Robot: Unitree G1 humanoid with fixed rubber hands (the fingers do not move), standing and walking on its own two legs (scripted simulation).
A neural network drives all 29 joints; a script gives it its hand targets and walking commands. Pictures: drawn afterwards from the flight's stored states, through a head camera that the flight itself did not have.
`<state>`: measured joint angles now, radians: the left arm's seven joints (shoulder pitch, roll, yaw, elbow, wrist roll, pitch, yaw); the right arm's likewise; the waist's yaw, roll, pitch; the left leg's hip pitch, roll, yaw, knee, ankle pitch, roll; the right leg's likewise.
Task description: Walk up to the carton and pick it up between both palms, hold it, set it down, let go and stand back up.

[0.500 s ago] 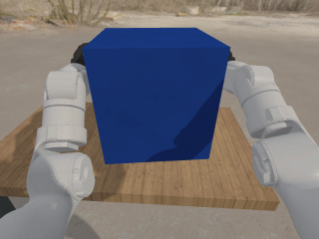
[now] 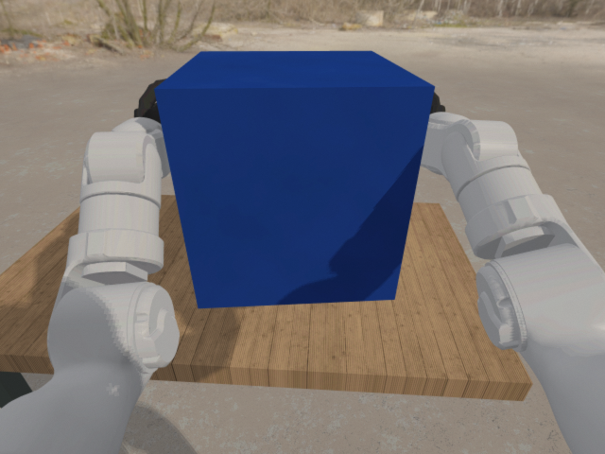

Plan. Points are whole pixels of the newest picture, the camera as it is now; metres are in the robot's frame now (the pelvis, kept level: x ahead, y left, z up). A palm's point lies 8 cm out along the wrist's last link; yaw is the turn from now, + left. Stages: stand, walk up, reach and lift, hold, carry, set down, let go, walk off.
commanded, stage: hold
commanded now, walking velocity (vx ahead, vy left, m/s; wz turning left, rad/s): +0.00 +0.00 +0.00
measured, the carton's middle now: (292, 168) +0.39 +0.00 +0.28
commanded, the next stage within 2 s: none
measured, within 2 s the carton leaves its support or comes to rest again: neither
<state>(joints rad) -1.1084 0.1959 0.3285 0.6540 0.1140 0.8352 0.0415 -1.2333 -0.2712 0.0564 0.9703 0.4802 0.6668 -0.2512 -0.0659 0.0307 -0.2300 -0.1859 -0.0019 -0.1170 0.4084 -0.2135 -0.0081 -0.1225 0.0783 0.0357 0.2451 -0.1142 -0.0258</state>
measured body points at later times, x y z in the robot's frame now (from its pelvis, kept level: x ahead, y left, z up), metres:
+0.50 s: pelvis +0.00 +0.00 +0.00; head -0.09 +0.02 +0.44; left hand +0.40 +0.17 +0.33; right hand +0.39 -0.16 +0.33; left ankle +0.00 +0.12 -0.75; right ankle +0.01 -0.11 -0.75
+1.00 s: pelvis +0.00 +0.00 +0.00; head -0.09 +0.02 +0.44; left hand +0.40 +0.17 +0.33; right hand +0.39 -0.16 +0.32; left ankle +0.00 +0.12 -0.75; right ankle +0.01 -0.11 -0.75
